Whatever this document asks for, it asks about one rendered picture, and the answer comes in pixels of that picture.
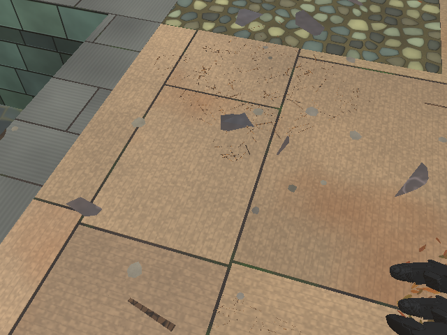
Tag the robot right hand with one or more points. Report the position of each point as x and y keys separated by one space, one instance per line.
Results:
x=434 y=275

